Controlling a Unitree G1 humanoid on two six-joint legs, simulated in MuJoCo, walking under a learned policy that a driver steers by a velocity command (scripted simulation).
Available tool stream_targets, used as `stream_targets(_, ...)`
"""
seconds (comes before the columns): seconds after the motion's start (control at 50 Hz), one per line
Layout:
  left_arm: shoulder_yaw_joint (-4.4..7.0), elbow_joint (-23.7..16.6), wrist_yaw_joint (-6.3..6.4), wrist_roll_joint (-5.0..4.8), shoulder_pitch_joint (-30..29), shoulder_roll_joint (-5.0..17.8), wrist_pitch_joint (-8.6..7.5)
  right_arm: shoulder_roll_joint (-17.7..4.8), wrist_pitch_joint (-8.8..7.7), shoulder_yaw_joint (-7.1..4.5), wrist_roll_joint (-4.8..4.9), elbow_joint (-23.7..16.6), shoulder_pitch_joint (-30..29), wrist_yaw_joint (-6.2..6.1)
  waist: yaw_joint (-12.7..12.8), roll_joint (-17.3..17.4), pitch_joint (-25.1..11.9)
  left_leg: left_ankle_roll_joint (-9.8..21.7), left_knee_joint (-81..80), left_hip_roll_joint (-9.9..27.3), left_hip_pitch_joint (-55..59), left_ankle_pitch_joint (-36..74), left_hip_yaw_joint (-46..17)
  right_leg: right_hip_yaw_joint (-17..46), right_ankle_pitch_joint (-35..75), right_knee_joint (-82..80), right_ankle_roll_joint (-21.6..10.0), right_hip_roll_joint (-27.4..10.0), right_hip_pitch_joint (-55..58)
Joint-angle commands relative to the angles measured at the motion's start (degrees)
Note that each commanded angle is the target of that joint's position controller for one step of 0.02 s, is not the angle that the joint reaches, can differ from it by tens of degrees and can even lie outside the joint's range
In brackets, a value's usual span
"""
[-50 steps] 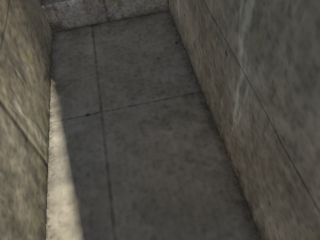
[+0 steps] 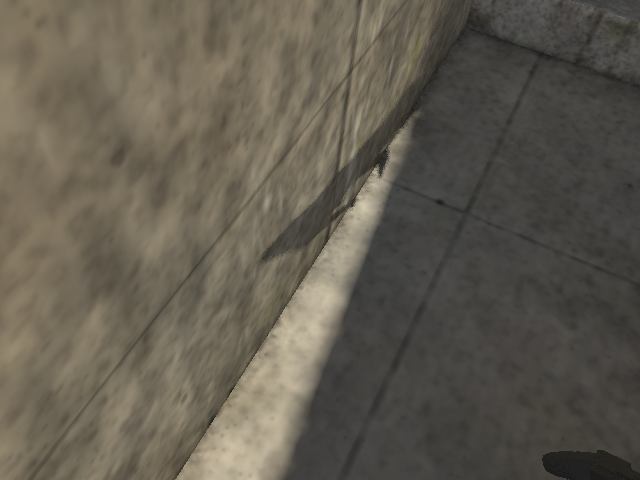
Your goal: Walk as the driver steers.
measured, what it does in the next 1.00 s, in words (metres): walks ahead, turning right: right foot, then left foot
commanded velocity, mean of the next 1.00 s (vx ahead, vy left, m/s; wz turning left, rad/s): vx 0.25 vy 0.00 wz -0.46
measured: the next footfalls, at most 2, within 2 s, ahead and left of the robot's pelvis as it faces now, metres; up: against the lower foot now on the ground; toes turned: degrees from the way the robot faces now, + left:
right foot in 0.50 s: +0.05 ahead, -0.25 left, +0.00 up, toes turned -33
left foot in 1.00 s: +0.40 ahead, -0.09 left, +0.00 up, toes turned -26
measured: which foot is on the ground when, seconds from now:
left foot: down 0.00-0.48, up 0.50-0.98, down 1.00-1.00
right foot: up 0.00-0.48, down 0.50-1.00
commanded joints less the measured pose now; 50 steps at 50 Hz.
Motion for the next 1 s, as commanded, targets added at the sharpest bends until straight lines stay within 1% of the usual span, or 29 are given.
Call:
stream_targets(0.02,2.28,-4.3,1.47,-1.28,-0.7,6.4,0.61,-11.5,-0.38,-3.98,-0.89,-2.2,3.5,-2.63,-3.8,8.3,-9.2,9.3,-13.1,20.0,11.5,32.3,-11.5,0.0,3.5,9.3,0.8,-0.4,-8.9)
stream_targets(0.08,2.31,-5.2,1.69,-1.36,0.3,4.6,1.52,-9.1,0.99,-2.98,-0.59,-1.2,4.0,-3.62,-3.9,11.6,-5.3,7.6,-18.1,17.8,10.3,12.8,-7.7,-3.4,9.0,2.9,1.2,-1.7,-10.6)
stream_targets(0.14,2.73,-7.0,1.46,-0.8,-0.7,3.8,1.24,-8.8,0.77,-3.39,-0.16,0.3,4.6,-4.37,-4.6,14.2,-4.0,6.6,-19.9,17.6,10.4,8.5,-4.5,-5.6,9.9,-4.3,1.0,-2.9,-9.3)
stream_targets(0.2,3.91,-10.0,0.09,-0.35,-3.2,6.2,-0.27,-14.3,-0.91,-5.69,2.7,2.5,7.7,-4.7,-5.6,15.9,-5.9,4.6,-27.5,23.0,15.1,-17.2,-10.6,-6.7,7.9,-6.2,-0.6,-5.1,-13.0)
stream_targets(0.26,3.88,-11.1,-1.78,-1.7,-5.1,5.0,-2.78,-14.3,-1.72,-6.69,3.66,3.4,9.1,-4.15,-6.2,15.5,-5.9,3.2,-27.1,23.1,22.0,-20.2,-9.2,-7.6,6.4,-5.6,-3.4,-7.6,-18.8)
stream_targets(0.34,1.77,-11.7,-3.73,-0.85,-4.7,0.6,-3.36,-16.9,-3.44,-8.09,2.55,4.4,9.0,-3.05,-5.1,8.8,-4.1,1.7,-27.1,23.2,18.2,-18.5,-3.4,-8.1,4.8,-8.5,-6.0,-10.5,-14.8)
stream_targets(0.36,1.9,-10.9,-3.67,-1.57,-3.2,0.9,-3.7,-17.0,-3.2,-8.18,1.72,4.2,6.8,-2.4,-4.1,9.8,-4.0,0.7,-26.3,21.2,15.7,-18.5,-0.7,-10.6,2.5,-9.0,-6.5,-9.9,-11.0)
stream_targets(0.38,0.87,-8.9,-4.99,1.25,-3.4,-0.2,-1.46,-11.4,-3.34,-5.47,-1.47,3.0,5.3,-1.52,-4.1,10.9,-4.8,1.1,-27.3,21.0,12.3,-18.0,5.2,-11.5,6.8,-17.4,-8.3,-8.5,-5.5)
stream_targets(0.4,1.42,-8.5,-5.17,1.63,-2.8,1.2,-0.83,-12.6,-3.44,-5.78,-1.49,3.6,6.4,-0.98,-4.9,11.7,-5.2,0.6,-26.5,19.3,11.1,-20.4,6.2,-15.4,5.5,-18.3,-8.9,-6.2,-1.0)
stream_targets(0.42,1.83,-8.3,-3.64,-3.64,1.7,1.0,-2.02,-16.8,-2.38,-8.32,3.23,5.3,4.8,-1.43,-1.8,10.9,-2.3,-0.6,-24.0,17.8,11.5,-19.8,5.7,-15.8,2.1,-13.7,-8.9,-8.2,-1.1)
stream_targets(0.44,0.66,-6.8,-2.79,-3.33,4.4,-1.0,-2.27,-16.8,-1.18,-8.15,4.03,6.0,4.5,-1.56,-0.1,8.2,-2.0,-1.6,-19.9,17.9,9.7,-20.8,7.2,-15.2,1.7,-18.7,-10.1,-8.8,2.1)
stream_targets(0.46,1.29,-4.2,-1.84,-1.24,10.3,1.5,-2.32,-13.7,-1.09,-7.14,3.64,6.4,3.5,-1.03,2.2,2.8,-2.4,-2.4,-12.3,15.4,4.9,-16.6,9.1,-17.4,4.1,-23.7,-10.9,-6.1,11.8)
stream_targets(0.48,3.67,0.8,-1.1,0.27,20.9,6.7,-2.56,-9.6,-0.66,-5.8,2.54,6.6,3.0,-0.63,6.0,-8.1,-4.5,-4.7,7.5,9.1,2.5,-2.6,13.1,-20.6,5.0,-28.8,-11.8,0.6,20.5)
stream_targets(0.5,5.09,2.3,-0.79,-0.62,21.9,15.7,-2.65,-3.5,-0.48,-3.53,0.84,2.4,5.2,0.14,1.4,-25.6,2.1,-9.2,37.2,3.4,-18.1,-17.1,10.9,0.6,13.8,-33.9,-15.1,-8.8,25.7)
stream_targets(0.52,4.35,-3.0,-1.57,-0.87,16.2,19.3,-4.65,-5.6,-2.37,-3.72,2.21,1.0,9.5,0.04,-2.7,-21.5,-3.8,-10.8,50.0,-3.4,-27.5,-19.2,-1.5,30.9,11.4,-46.3,-22.7,-20.7,25.9)
stream_targets(0.54,3.86,-2.7,-2.74,-1.17,16.4,16.1,-5.96,-10.5,-4.14,-4.97,6.03,0.1,5.2,-0.29,0.1,-10.0,-4.4,-10.7,52.8,-3.0,-31.1,-15.0,-6.6,35.3,8.7,-53.1,-26.2,-24.9,26.2)
stream_targets(0.56,3.38,-0.4,-2.51,-1.79,15.4,15.0,-6.13,-10.0,-5.13,-4.53,6.82,-0.6,2.0,-0.4,-0.8,-9.8,-0.4,-9.3,51.1,-0.7,-36.2,-10.6,-7.5,30.2,11.7,-51.8,-25.8,-25.1,27.0)
stream_targets(0.58,2.08,-0.1,-1.96,-1.91,12.8,11.9,-6.0,-9.8,-5.06,-4.81,5.99,-0.2,0.0,-0.92,-1.9,-8.2,2.0,-8.0,51.3,1.0,-36.7,-6.7,-8.6,25.2,21.0,-49.6,-23.1,-25.3,24.7)
stream_targets(0.62,-0.39,0.6,-0.36,-0.59,7.5,6.6,-5.69,-8.7,-1.83,-5.2,2.78,3.7,4.6,-1.34,-5.1,-4.2,-0.2,-6.0,50.6,1.7,-28.0,2.1,-11.5,13.1,37.7,-46.2,-18.2,-22.8,18.4)
stream_targets(0.64,-0.15,2.9,0.63,-0.32,9.9,6.9,-4.28,-5.5,0.72,-4.6,2.45,7.0,9.3,-1.07,-6.4,-3.4,-1.0,-5.4,48.2,0.4,-24.8,2.7,-12.6,7.7,47.4,-44.5,-14.8,-21.1,19.3)
stream_targets(0.68,-1.52,4.9,2.06,0.34,11.0,2.8,-3.7,-1.2,3.54,-3.75,2.09,9.7,11.3,-0.59,-7.8,-0.7,-2.6,-4.9,40.8,-1.1,-18.1,6.8,-14.0,-1.9,59.3,-43.6,-11.2,-18.0,17.6)
stream_targets(0.72,-1.89,6.1,2.89,0.5,10.2,2.0,-3.66,0.1,4.39,-3.3,1.58,10.1,8.5,-0.46,-8.3,-2.0,-3.2,-5.9,32.2,-2.1,-15.9,11.8,-12.9,-8.2,65.7,-43.6,-9.0,-16.1,19.0)
stream_targets(0.74,-0.62,7.4,2.77,1.27,11.3,4.9,-3.22,1.8,4.63,-2.9,1.29,11.5,9.4,0.09,-8.8,-3.5,-2.1,-6.8,27.1,-0.9,-16.9,13.0,-14.8,-10.0,65.7,-42.2,-7.3,-16.0,20.8)
stream_targets(0.84,-0.44,10.4,3.65,0.42,15.6,3.6,-2.61,3.8,5.36,-1.47,2.66,11.4,1.4,1.25,-5.4,-5.2,0.9,-7.7,11.6,1.9,-16.4,17.4,-9.4,-12.9,65.2,-43.6,-5.9,-18.1,23.8)
stream_targets(0.86,-0.29,11.0,3.66,0.34,16.2,3.7,-2.5,4.0,5.39,-1.3,2.93,11.3,0.6,1.21,-4.7,-6.2,1.6,-7.4,10.0,2.2,-15.0,17.3,-8.2,-12.7,63.6,-43.5,-6.3,-18.3,22.8)
stream_targets(0.88,-1.4,11.3,3.94,0.58,15.5,0.9,-2.8,3.8,5.15,-1.39,2.71,11.0,-1.8,0.64,-4.3,-7.3,0.9,-7.0,9.0,1.5,-11.2,16.8,-7.2,-12.6,62.2,-44.0,-7.5,-17.8,21.3)
stream_targets(0.92,-1.04,11.9,3.7,0.63,14.6,2.6,-3.16,3.9,4.73,-1.15,2.44,12.1,-0.7,0.04,-4.8,-8.8,2.4,-6.2,4.3,0.4,-7.3,13.4,-5.8,-12.6,56.5,-43.3,-8.4,-17.0,20.1)
stream_targets(0.98,0.52,12.1,2.22,-0.93,13.0,6.8,-5.16,-0.6,2.67,-2.48,0.96,12.4,-0.1,-0.97,-5.4,-10.1,4.4,-3.4,-6.5,-2.2,0.8,17.6,-3.2,-12.0,50.8,-40.8,-7.2,-14.1,17.3)
stream_targets(1.0,0.82,12.8,2.02,-0.75,15.5,6.7,-5.89,-4.8,1.74,-3.95,1.61,12.6,2.0,-1.45,-5.9,-7.9,1.6,-2.5,-11.0,-3.3,7.2,30.4,-3.7,-12.7,51.2,-36.9,-5.3,-10.8,18.2)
